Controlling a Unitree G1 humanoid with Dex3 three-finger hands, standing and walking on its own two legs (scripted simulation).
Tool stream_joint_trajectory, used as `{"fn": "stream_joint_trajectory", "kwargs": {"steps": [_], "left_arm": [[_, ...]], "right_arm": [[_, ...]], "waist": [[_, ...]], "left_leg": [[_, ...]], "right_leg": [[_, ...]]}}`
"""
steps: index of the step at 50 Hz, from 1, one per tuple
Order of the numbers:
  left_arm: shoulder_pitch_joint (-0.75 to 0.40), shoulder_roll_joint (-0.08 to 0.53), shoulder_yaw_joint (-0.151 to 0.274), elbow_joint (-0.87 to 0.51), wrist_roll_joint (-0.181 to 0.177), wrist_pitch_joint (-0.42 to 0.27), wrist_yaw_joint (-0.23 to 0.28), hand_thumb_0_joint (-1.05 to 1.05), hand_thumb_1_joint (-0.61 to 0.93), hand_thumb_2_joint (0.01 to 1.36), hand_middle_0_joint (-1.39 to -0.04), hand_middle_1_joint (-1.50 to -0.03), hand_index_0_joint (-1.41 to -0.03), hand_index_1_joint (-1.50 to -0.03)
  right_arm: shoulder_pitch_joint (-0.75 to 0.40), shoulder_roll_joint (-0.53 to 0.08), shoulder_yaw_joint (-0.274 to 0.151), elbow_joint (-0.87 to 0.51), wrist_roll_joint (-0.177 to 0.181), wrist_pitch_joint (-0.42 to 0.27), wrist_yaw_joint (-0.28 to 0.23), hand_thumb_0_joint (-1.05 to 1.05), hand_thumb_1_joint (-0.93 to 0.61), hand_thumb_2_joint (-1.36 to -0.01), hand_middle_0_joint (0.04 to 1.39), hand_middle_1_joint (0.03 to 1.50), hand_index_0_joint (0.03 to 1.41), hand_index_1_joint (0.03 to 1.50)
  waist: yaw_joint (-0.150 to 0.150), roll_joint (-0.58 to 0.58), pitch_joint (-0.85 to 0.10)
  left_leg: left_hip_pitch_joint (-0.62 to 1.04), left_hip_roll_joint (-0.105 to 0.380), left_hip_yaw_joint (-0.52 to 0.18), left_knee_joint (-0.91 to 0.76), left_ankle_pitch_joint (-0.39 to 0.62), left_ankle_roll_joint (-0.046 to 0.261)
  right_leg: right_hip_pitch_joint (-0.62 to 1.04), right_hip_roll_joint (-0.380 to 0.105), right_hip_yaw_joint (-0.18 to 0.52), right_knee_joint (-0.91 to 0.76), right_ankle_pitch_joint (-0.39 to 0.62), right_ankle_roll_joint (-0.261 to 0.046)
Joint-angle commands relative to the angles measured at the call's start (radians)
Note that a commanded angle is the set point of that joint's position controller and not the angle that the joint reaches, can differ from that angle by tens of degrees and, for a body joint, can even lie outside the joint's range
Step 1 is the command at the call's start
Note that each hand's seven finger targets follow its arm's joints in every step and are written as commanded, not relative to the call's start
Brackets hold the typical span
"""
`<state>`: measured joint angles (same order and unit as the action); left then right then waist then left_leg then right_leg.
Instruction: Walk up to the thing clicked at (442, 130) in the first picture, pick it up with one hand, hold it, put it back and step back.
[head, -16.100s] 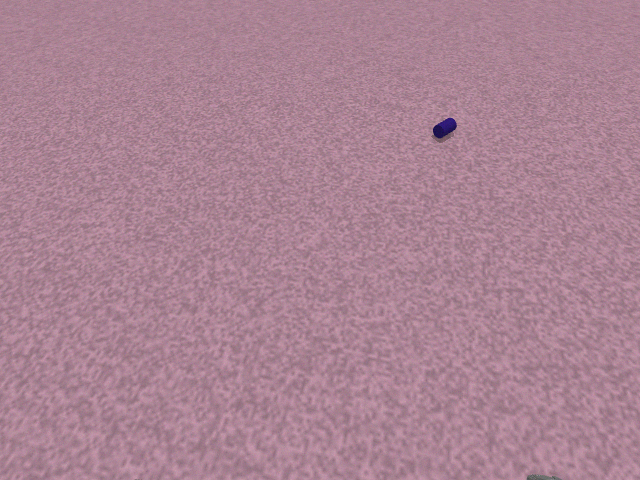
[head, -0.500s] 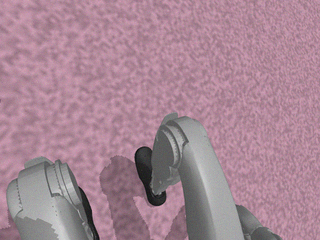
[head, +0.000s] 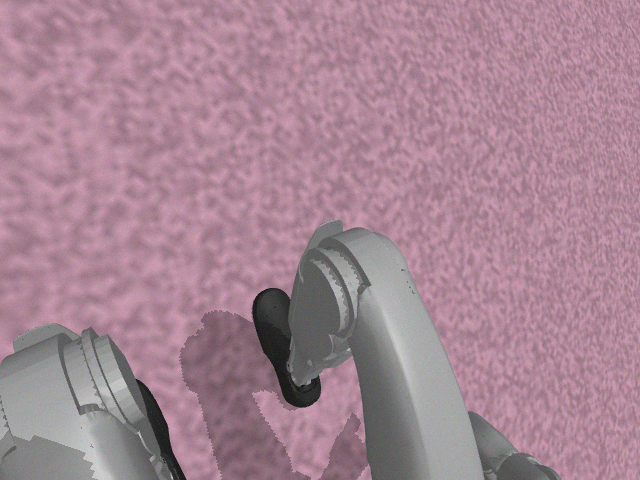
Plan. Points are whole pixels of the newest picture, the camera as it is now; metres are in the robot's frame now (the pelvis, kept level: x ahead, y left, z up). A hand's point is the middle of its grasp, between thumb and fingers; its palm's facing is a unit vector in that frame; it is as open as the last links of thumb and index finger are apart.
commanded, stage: rest palm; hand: left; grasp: from above
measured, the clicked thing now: out of the picture +0.48 +0.33 -0.27
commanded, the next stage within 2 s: close in 0.02 s
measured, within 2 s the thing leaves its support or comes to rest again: leaves its support in 1.98 s
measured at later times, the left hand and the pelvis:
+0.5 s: hand out of the picture +0.46 +0.33 -0.24, palm faces -0.46 -0.11 -0.88, open 11.6 cm; pelvis +0.00 +0.00 +0.00, yaw -1 degrees
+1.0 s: hand out of the picture +0.46 +0.33 -0.24, palm faces -0.46 -0.11 -0.88, open 10.2 cm; pelvis +0.00 +0.00 +0.00, yaw -1 degrees
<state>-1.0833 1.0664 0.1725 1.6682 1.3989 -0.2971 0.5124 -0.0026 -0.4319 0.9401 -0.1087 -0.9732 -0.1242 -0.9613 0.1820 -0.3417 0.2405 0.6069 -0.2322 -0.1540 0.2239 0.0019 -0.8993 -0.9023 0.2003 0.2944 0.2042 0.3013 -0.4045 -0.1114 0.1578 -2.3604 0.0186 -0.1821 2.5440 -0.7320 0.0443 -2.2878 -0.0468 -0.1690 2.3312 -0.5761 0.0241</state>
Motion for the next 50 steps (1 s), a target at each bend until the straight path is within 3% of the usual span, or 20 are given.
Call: {"fn": "stream_joint_trajectory", "kwargs": {"steps": [1, 2, 4, 6, 7, 10, 12, 13, 15, 17, 26, 28, 31, 34, 36, 39, 43, 46, 48, 50], "left_arm": [[-0.238, 0.245, 0.011, -0.121, -0.02, 0.001, 0.035, 0.0, -0.466, 0.954, -0.084, -0.991, -0.095, -0.979], [-0.23, 0.26, 0.022, -0.127, -0.021, -0.001, 0.039, 0.0, -0.461, 0.978, -0.084, -1.005, -0.094, -0.993], [-0.234, 0.233, 0.007, -0.096, -0.018, -0.005, 0.038, 0.0, -0.455, 0.973, -0.086, -1.005, -0.098, -0.991], [-0.244, 0.243, 0.009, -0.095, -0.018, -0.013, 0.043, 0.0, -0.442, 1.025, -0.11, -1.014, -0.109, -1.013], [-0.241, 0.258, 0.012, -0.109, -0.012, -0.018, 0.048, 0.0, -0.362, 0.977, -0.151, -0.993, -0.161, -0.981], [-0.252, 0.244, -0.002, -0.086, -0.007, -0.016, 0.049, 0.0, -0.257, 0.943, -0.217, -0.969, -0.236, -0.949], [-0.26, 0.281, 0.007, -0.113, -0.007, -0.02, 0.062, 0.0, -0.22, 0.919, -0.247, -0.957, -0.268, -0.935], [-0.258, 0.271, -0.003, -0.1, 0.001, -0.016, 0.064, 0.0, -0.208, 0.89, -0.253, -0.945, -0.279, -0.918], [-0.255, 0.293, 0.014, -0.102, -0.003, -0.014, 0.073, 0.0, -0.17, 0.855, -0.27, -0.928, -0.302, -0.895], [-0.246, 0.253, -0.002, -0.081, -0.002, -0.006, 0.072, 0.0, -0.15, 0.866, -0.285, -0.939, -0.318, -0.905], [-0.243, 0.255, -0.001, -0.092, -0.023, 0.005, 0.06, 0.0, -0.041, 0.702, -0.325, -0.904, -0.394, -0.833], [-0.25, 0.275, 0.007, -0.132, -0.026, 0.003, 0.06, 0.0, -0.009, 0.712, -0.354, -0.905, -0.421, -0.836], [-0.231, 0.262, 0.007, -0.107, -0.032, 0.003, 0.056, 0.0, 0.035, 0.684, -0.381, -0.888, -0.452, -0.815], [-0.215, 0.264, 0.01, -0.111, -0.023, 0.0, 0.055, 0.0, 0.063, 0.655, -0.391, -0.888, -0.471, -0.805], [-0.223, 0.259, 0.01, -0.12, -0.022, -0.001, 0.057, 0.0, 0.093, 0.641, -0.412, -0.874, -0.492, -0.791], [-0.235, 0.226, -0.012, -0.091, -0.025, -0.002, 0.052, 0.0, 0.137, 0.624, -0.443, -0.868, -0.527, -0.781], [-0.245, 0.272, 0.001, -0.113, -0.017, -0.003, 0.053, 0.0, 0.206, 0.648, -0.512, -0.843, -0.585, -0.768], [-0.232, 0.221, -0.024, -0.071, -0.016, 0.0, 0.046, 0.0, 0.247, 0.625, -0.541, -0.829, -0.618, -0.75], [-0.262, 0.275, 0.001, -0.133, -0.019, -0.005, 0.05, 0.0, 0.281, 0.624, -0.574, -0.818, -0.648, -0.742], [-0.242, 0.256, -0.006, -0.102, -0.014, 0.002, 0.045, 0.0, 0.313, 0.603, -0.597, -0.808, -0.674, -0.728]], "right_arm": [[0.202, -0.343, -0.112, 0.012, 0.008, 0.0, -0.016, 0.0, -0.898, -0.901, 0.2, 0.3, 0.2, 0.3], [0.217, -0.327, -0.102, 0.02, 0.009, 0.002, -0.016, 0.0, -0.897, -0.901, 0.2, 0.3, 0.2, 0.3], [0.207, -0.324, -0.09, 0.017, 0.005, 0.0, -0.011, 0.0, -0.896, -0.901, 0.2, 0.3, 0.2, 0.3], [0.202, -0.332, -0.091, 0.016, 0.004, 0.0, -0.014, 0.0, -0.897, -0.902, 0.2, 0.3, 0.2, 0.3], [0.199, -0.332, -0.09, 0.017, 0.004, 0.0, -0.014, 0.0, -0.89, -0.897, 0.2, 0.3, 0.2, 0.3], [0.193, -0.334, -0.081, 0.011, -0.006, -0.011, -0.008, 0.0, -0.889, -0.896, 0.2, 0.3, 0.2, 0.3], [0.187, -0.339, -0.084, 0.016, -0.001, -0.015, -0.012, 0.0, -0.891, -0.898, 0.2, 0.3, 0.2, 0.3], [0.19, -0.342, -0.081, 0.01, -0.004, -0.018, -0.009, 0.0, -0.892, -0.898, 0.2, 0.3, 0.2, 0.3], [0.188, -0.344, -0.085, 0.022, -0.003, -0.02, -0.008, 0.0, -0.891, -0.897, 0.2, 0.3, 0.2, 0.3], [0.19, -0.335, -0.079, 0.019, -0.005, -0.024, -0.005, 0.0, -0.892, -0.897, 0.2, 0.3, 0.2, 0.3], [0.183, -0.346, -0.084, 0.016, -0.001, -0.029, 0.002, 0.0, -0.893, -0.898, 0.2, 0.299, 0.2, 0.3], [0.186, -0.351, -0.09, 0.014, 0.004, -0.027, 0.0, 0.0, -0.894, -0.899, 0.2, 0.299, 0.2, 0.299], [0.19, -0.339, -0.076, 0.015, 0.002, -0.029, 0.002, 0.0, -0.894, -0.899, 0.2, 0.299, 0.2, 0.299], [0.178, -0.346, -0.095, 0.011, 0.008, -0.026, -0.001, 0.0, -0.894, -0.898, 0.2, 0.299, 0.2, 0.299], [0.187, -0.334, -0.09, 0.015, 0.006, -0.02, 0.001, 0.0, -0.893, -0.898, 0.2, 0.299, 0.2, 0.299], [0.191, -0.346, -0.092, 0.016, 0.006, -0.021, 0.0, 0.0, -0.894, -0.899, 0.2, 0.299, 0.2, 0.299], [0.178, -0.354, -0.09, 0.015, 0.011, -0.023, -0.006, 0.0, -0.894, -0.898, 0.2, 0.299, 0.2, 0.299], [0.181, -0.341, -0.081, 0.008, 0.002, -0.025, 0.0, 0.0, -0.894, -0.898, 0.2, 0.299, 0.2, 0.299], [0.186, -0.354, -0.085, 0.01, 0.008, -0.024, -0.003, 0.0, -0.895, -0.899, 0.2, 0.299, 0.199, 0.299], [0.179, -0.349, -0.086, 0.007, 0.005, -0.023, -0.003, 0.0, -0.895, -0.899, 0.2, 0.299, 0.199, 0.299]], "waist": [[-0.03, 0.533, -0.643], [-0.022, 0.526, -0.678], [-0.045, 0.507, -0.636], [-0.043, 0.515, -0.624], [-0.03, 0.534, -0.646], [-0.051, 0.524, -0.614], [-0.034, 0.537, -0.645], [-0.047, 0.517, -0.627], [-0.029, 0.554, -0.64], [-0.047, 0.539, -0.632], [-0.045, 0.542, -0.642], [-0.028, 0.558, -0.679], [-0.04, 0.514, -0.643], [-0.021, 0.546, -0.642], [-0.022, 0.549, -0.674], [-0.052, 0.524, -0.618], [-0.03, 0.542, -0.635], [-0.051, 0.517, -0.613], [-0.04, 0.544, -0.649], [-0.037, 0.533, -0.63]], "left_leg": [[0.505, -0.003, 0.053, -0.279, 0.245, -0.03], [0.521, -0.002, 0.051, -0.287, 0.275, -0.03], [0.509, 0.0, 0.04, -0.277, 0.275, -0.033], [0.505, 0.0, 0.035, -0.281, 0.248, -0.033], [0.518, 0.001, 0.035, -0.294, 0.248, -0.035], [0.531, 0.004, 0.028, -0.278, 0.25, -0.039], [0.515, 0.001, 0.042, -0.283, 0.233, -0.029], [0.518, 0.002, 0.041, -0.275, 0.232, -0.029], [0.524, 0.004, 0.04, -0.287, 0.248, -0.035], [0.539, 0.007, 0.032, -0.28, 0.269, -0.036], [0.522, 0.005, 0.034, -0.276, 0.281, -0.035], [0.535, 0.004, 0.04, -0.285, 0.277, -0.035], [0.491, 0.001, 0.043, -0.272, 0.263, -0.029], [0.523, 0.005, 0.03, -0.295, 0.25, -0.04], [0.531, 0.005, 0.031, -0.296, 0.273, -0.039], [0.506, 0.003, 0.036, -0.286, 0.248, -0.032], [0.524, 0.004, 0.031, -0.292, 0.252, -0.036], [0.528, 0.006, 0.027, -0.283, 0.266, -0.039], [0.527, 0.003, 0.033, -0.288, 0.276, -0.035], [0.52, 0.004, 0.034, -0.29, 0.249, -0.036]], "right_leg": [[0.343, 0.066, -0.06, -0.165, 0.167, -0.049], [0.385, 0.069, -0.062, -0.166, 0.193, -0.046], [0.345, 0.066, -0.069, -0.154, 0.188, -0.046], [0.34, 0.065, -0.071, -0.162, 0.168, -0.048], [0.356, 0.068, -0.07, -0.161, 0.168, -0.048], [0.325, 0.065, -0.077, -0.15, 0.167, -0.044], [0.372, 0.071, -0.067, -0.168, 0.168, -0.041], [0.36, 0.067, -0.066, -0.163, 0.17, -0.039], [0.363, 0.07, -0.069, -0.158, 0.176, -0.045], [0.349, 0.069, -0.075, -0.15, 0.191, -0.041], [0.374, 0.071, -0.075, -0.155, 0.207, -0.042], [0.395, 0.072, -0.068, -0.16, 0.205, -0.044], [0.395, 0.074, -0.073, -0.171, 0.197, -0.042], [0.352, 0.072, -0.076, -0.159, 0.17, -0.05], [0.381, 0.074, -0.076, -0.157, 0.194, -0.048], [0.353, 0.071, -0.076, -0.165, 0.181, -0.043], [0.351, 0.07, -0.071, -0.164, 0.177, -0.048], [0.339, 0.07, -0.077, -0.157, 0.188, -0.043], [0.372, 0.072, -0.073, -0.164, 0.198, -0.045], [0.35, 0.07, -0.074, -0.163, 0.174, -0.047]]}}
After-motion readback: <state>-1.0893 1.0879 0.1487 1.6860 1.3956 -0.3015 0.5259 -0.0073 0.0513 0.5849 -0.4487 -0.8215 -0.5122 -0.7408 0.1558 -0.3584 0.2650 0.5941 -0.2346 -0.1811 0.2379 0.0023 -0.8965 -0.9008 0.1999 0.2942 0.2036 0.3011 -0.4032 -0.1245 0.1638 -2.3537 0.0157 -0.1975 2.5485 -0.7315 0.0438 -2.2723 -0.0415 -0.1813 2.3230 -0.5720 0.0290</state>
